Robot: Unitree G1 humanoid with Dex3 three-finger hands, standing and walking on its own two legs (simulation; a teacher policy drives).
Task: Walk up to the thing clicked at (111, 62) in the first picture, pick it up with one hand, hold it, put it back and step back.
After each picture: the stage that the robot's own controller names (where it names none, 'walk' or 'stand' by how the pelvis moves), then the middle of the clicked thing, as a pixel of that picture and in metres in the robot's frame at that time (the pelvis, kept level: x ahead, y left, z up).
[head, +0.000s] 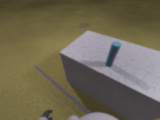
stand; (112, 55) +0.61 -0.14 +0.02
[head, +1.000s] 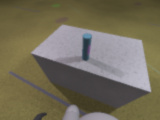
stand; (86, 48) +0.59 +0.11 +0.04
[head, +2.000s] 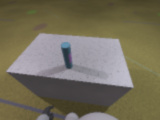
walk; (67, 56) +0.50 +0.22 +0.02
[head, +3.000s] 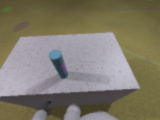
stand; (60, 66) +0.36 +0.24 +0.05
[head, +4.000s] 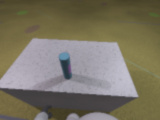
stand; (66, 67) +0.39 +0.21 +0.02
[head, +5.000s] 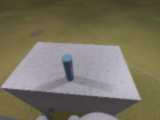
stand; (68, 69) +0.39 +0.20 +0.01
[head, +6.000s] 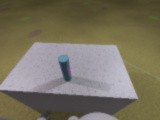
stand; (65, 69) +0.39 +0.22 +0.01
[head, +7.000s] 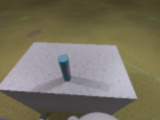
stand; (65, 69) +0.39 +0.23 +0.01
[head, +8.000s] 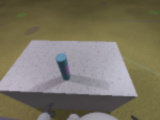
rise first; (64, 68) +0.38 +0.23 +0.01
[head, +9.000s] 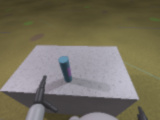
rise first; (66, 70) +0.38 +0.24 +0.02
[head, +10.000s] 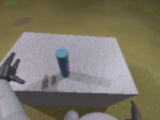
go down; (64, 65) +0.38 +0.21 +0.04
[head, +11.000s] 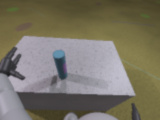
go down; (61, 66) +0.39 +0.23 +0.05
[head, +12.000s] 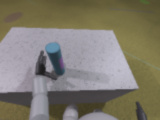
close in; (57, 61) +0.38 +0.23 +0.08
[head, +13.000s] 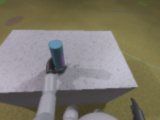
close; (58, 59) +0.40 +0.22 +0.09
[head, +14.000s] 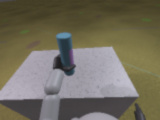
lift; (67, 56) +0.34 +0.16 +0.24
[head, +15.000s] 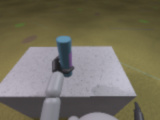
hold; (65, 59) +0.34 +0.18 +0.20
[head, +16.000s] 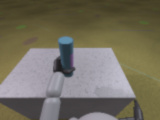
hold; (67, 59) +0.33 +0.17 +0.21
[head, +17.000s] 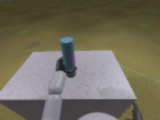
hold; (69, 59) +0.34 +0.16 +0.21
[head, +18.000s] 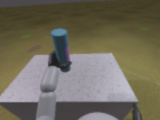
crouch; (62, 53) +0.32 +0.18 +0.28
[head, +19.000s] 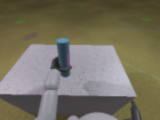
crouch; (64, 59) +0.37 +0.20 +0.16
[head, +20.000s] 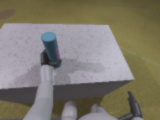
lower; (53, 53) +0.44 +0.24 +0.09
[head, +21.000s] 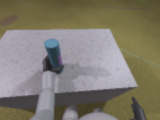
lower; (55, 59) +0.40 +0.23 +0.09
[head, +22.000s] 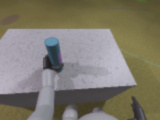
lower; (55, 57) +0.41 +0.23 +0.09
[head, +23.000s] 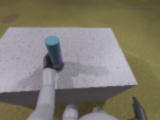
lower; (56, 56) +0.41 +0.23 +0.09
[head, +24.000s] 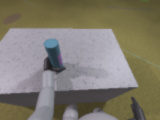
open; (55, 58) +0.40 +0.24 +0.09
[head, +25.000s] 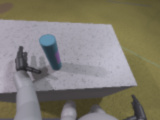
rise; (53, 56) +0.40 +0.24 +0.09
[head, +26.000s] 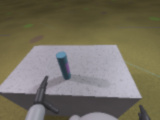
sink last; (64, 67) +0.40 +0.25 +0.06
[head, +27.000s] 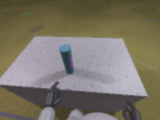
stand; (67, 61) +0.41 +0.23 +0.07
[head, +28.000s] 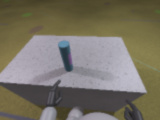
stand; (66, 58) +0.43 +0.24 +0.09
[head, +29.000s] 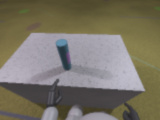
stand; (65, 56) +0.43 +0.24 +0.09
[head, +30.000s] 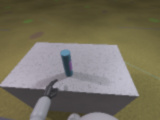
stand; (67, 64) +0.43 +0.23 +0.04
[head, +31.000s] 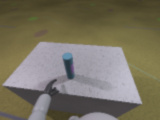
stand; (69, 67) +0.41 +0.21 +0.02
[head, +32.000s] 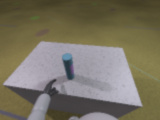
stand; (69, 68) +0.41 +0.22 +0.01
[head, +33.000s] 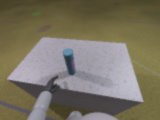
walk; (70, 63) +0.43 +0.21 +0.02
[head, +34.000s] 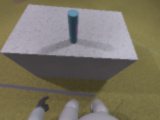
walk; (73, 29) +0.64 +0.21 +0.05
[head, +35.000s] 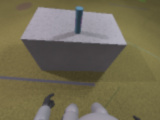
walk; (78, 21) +0.89 +0.19 +0.04
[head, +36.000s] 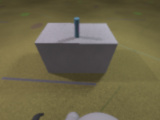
walk; (76, 28) +1.05 +0.31 +0.04
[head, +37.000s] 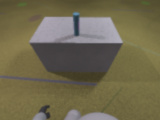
stand; (76, 25) +0.96 +0.26 +0.02
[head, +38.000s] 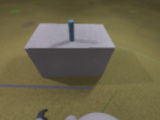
stand; (71, 31) +0.95 +0.29 +0.01
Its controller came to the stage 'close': yes
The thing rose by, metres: 0.25
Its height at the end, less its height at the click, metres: +0.00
